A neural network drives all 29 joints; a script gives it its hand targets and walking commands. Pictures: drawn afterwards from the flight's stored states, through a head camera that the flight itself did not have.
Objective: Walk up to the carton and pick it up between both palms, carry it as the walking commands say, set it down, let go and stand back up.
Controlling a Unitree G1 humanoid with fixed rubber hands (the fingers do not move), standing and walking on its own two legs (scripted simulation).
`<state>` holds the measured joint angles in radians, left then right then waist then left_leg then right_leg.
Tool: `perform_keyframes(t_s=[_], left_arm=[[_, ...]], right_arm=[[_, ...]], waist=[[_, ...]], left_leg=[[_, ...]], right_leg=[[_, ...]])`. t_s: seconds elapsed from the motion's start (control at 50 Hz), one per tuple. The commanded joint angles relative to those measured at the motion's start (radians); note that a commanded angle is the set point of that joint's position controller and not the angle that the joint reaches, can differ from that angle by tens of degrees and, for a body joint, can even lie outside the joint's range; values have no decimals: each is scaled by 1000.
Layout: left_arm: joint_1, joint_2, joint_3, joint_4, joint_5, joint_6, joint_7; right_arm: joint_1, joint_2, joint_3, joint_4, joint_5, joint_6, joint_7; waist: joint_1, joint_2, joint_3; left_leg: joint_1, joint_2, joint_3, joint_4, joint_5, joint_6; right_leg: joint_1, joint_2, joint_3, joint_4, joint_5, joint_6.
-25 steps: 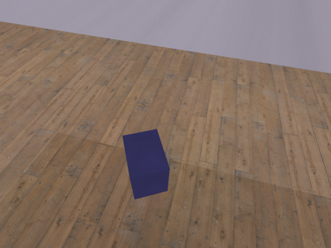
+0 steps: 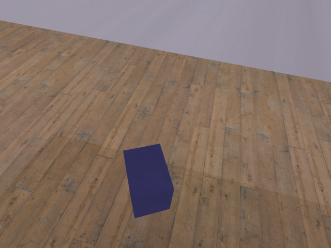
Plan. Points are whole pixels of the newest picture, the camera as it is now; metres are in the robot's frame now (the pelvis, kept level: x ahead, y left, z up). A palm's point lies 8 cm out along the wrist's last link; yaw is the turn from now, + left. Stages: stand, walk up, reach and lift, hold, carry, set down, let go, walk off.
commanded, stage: walk up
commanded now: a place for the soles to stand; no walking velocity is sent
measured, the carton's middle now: (147, 180) +0.57 +0.09 -0.62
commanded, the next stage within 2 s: none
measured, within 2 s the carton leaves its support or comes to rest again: neither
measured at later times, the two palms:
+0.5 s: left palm out of the picture +0.14 +0.29 -0.10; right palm out of the picture +0.10 -0.33 -0.10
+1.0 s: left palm out of the picture +0.14 +0.26 -0.11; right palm out of the picture +0.10 -0.37 -0.09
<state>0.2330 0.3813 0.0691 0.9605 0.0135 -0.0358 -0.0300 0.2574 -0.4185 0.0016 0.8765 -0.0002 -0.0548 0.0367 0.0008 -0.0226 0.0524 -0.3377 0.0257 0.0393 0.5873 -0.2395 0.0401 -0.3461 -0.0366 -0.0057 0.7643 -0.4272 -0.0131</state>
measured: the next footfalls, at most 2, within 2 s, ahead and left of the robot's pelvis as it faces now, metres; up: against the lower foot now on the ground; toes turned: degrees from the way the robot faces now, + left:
right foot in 0.06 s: +0.07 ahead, -0.16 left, +0.00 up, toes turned -1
left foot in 1.26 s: +0.16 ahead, +0.06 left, +0.00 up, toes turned +13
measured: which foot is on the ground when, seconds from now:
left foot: down 0.00-1.00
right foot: up 0.00-0.04, down 0.06-1.00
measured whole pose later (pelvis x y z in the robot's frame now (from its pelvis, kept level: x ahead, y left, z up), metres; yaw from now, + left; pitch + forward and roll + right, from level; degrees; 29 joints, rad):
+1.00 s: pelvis +0.04 -0.05 +0.00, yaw +0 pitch +1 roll +1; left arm 0.13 0.40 0.05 0.99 0.01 -0.02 -0.06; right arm 0.26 -0.43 0.00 0.96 0.00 -0.06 0.02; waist 0.00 -0.06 -0.01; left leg -0.27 0.03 0.03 0.53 -0.28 0.01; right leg -0.37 -0.05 0.02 0.73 -0.43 -0.02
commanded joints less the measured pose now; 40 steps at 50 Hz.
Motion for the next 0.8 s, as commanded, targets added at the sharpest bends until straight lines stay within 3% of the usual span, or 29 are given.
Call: perform_keyframes(t_s=[0.0,0.02,0.04,0.06,0.08,0.12,0.14,0.16,0.2,0.26,0.28,0.3,0.32,0.36,0.38,0.42,0.46,0.48,0.52,0.56,0.58,0.6,0.62,0.64,0.68,0.7,0.72,0.76,0.78], left_arm=[[89,165,24,-16,-3,-19,26],[60,213,27,-4,9,-19,29],[3,239,30,-24,20,-21,35],[-98,249,28,-46,7,-23,31],[-109,256,26,-34,-4,-18,25],[-84,203,16,-21,-13,-17,24],[-84,215,11,-14,-15,-13,21],[-49,205,8,-1,-20,-12,22],[-98,201,-1,-10,-15,-18,27],[-106,216,0,-4,-19,-19,31],[-95,213,3,-4,-20,-16,30],[-107,223,-4,-7,-21,-15,29],[-109,198,-7,6,-22,-11,28],[-134,220,-7,8,-12,-6,31],[-143,192,-8,-7,-14,-10,29],[-146,196,-11,-2,-11,-9,27],[-176,199,-9,-6,-10,-11,28],[-169,193,-12,10,-13,-10,29],[-171,212,-6,-11,-13,-15,27],[-158,199,-7,11,-10,-13,25],[-186,205,-8,15,-8,-10,26],[-172,209,-9,12,-9,-14,25],[-162,192,-9,22,-3,-11,24],[-171,208,-13,16,-7,-8,28],[-129,195,-5,30,-8,-9,24],[-153,196,-10,27,-4,-11,21],[-180,202,-6,12,-2,-10,22],[-163,190,-4,30,-11,-13,23],[-130,277,43,-56,12,-6,0]], right_arm=[[-69,-205,-67,-76,-13,-9,-32],[-67,-161,-55,-70,-1,-5,-31],[-56,-141,-46,-53,-4,-2,-34],[-52,-144,-51,-48,1,-8,-36],[-60,-163,-60,-1,2,-8,-39],[-74,-160,-62,-5,-13,-15,-38],[-66,-189,-62,10,-11,-19,-40],[-103,-192,-52,0,-5,-16,-41],[-76,-169,-51,3,3,-13,-42],[-98,-173,-46,16,-2,-13,-47],[-84,-150,-41,14,0,-10,-46],[-91,-172,-45,11,-1,-8,-46],[-104,-172,-46,14,-3,-9,-45],[-94,-183,-41,28,-3,-3,-46],[-114,-173,-37,14,-5,-7,-45],[-103,-189,-39,20,-10,-14,-44],[-113,-164,-34,43,-12,-12,-44],[-130,-176,-41,38,-13,-10,-41],[-101,-168,-40,42,-17,-8,-37],[-137,-168,-42,39,-13,-7,-36],[-112,-179,-36,53,-11,-6,-34],[-120,-191,-44,47,-19,-10,-36],[-116,-181,-44,53,-18,-12,-37],[-104,-184,-48,55,-17,-12,-34],[-133,-180,-37,55,-16,-12,-34],[-102,-179,-37,59,-15,-12,-31],[-89,-170,-40,65,-15,-13,-30],[-125,-162,-38,71,-20,-11,-33],[21,-246,-71,47,-14,-25,-32]], waist=[[39,151,-155],[23,84,-170],[6,2,-120],[-38,-9,-95],[-42,61,-105],[-9,66,-130],[-14,19,-148],[15,42,-159],[-6,-7,-203],[1,3,-179],[6,-34,-183],[-1,-24,-200],[18,-40,-212],[-9,-33,-131],[-7,8,-169],[-12,18,-199],[-5,-26,-127],[0,20,-96],[-4,39,-154],[-1,7,-115],[-18,-65,-128],[-4,-28,-111],[-2,60,-118],[-12,23,-132],[2,41,-90],[-1,-1,-146],[-23,11,-138],[4,16,-158],[-12,-106,-184]], left_leg=[[69,185,-163,-103,134,96],[35,156,-136,-70,62,36],[33,105,-86,-12,73,9],[63,51,-64,-59,21,-14],[152,61,-69,-128,44,-19],[149,105,-134,-138,127,5],[146,130,-155,-165,171,12],[165,131,-147,-142,250,24],[171,113,-129,-102,279,12],[142,101,-105,-87,323,16],[165,102,-81,-114,289,8],[177,105,-94,-115,292,10],[162,109,-126,-106,296,19],[104,112,-115,-135,212,18],[135,104,-112,-142,230,22],[138,116,-120,-147,230,11],[104,110,-116,-154,208,6],[96,108,-120,-183,173,11],[103,113,-121,-174,141,15],[108,105,-124,-198,75,9],[116,112,-139,-194,99,8],[119,107,-133,-209,113,11],[109,113,-142,-215,123,5],[106,112,-152,-236,73,7],[90,120,-162,-248,64,16],[114,107,-141,-221,100,1],[112,101,-141,-242,68,0],[150,115,-129,-229,165,2],[153,121,-228,-186,-128,65]], right_leg=[[151,-4,2,-297,230,-15],[186,-56,83,-336,254,-38],[120,-164,194,-400,275,-66],[61,-185,229,-387,301,-94],[69,-168,155,-300,369,-97],[86,-94,90,-268,348,-39],[132,-75,55,-251,325,-25],[158,-72,48,-267,337,-15],[186,-94,69,-287,416,-45],[199,-106,86,-282,508,-50],[212,-116,91,-273,519,-57],[198,-120,89,-264,489,-56],[220,-107,53,-274,448,-42],[166,-110,71,-308,381,-37],[181,-97,77,-300,339,-36],[189,-92,71,-306,337,-35],[171,-97,62,-320,324,-30],[150,-105,77,-334,307,-37],[177,-99,79,-326,293,-37],[149,-98,85,-380,192,-28],[143,-88,76,-367,194,-29],[152,-83,90,-367,225,-26],[171,-90,74,-364,258,-23],[174,-85,68,-352,193,-23],[170,-77,68,-383,197,-22],[185,-83,69,-376,237,-26],[183,-83,60,-356,249,-24],[196,-91,77,-386,295,-26],[152,-49,12,-272,-53,-41]])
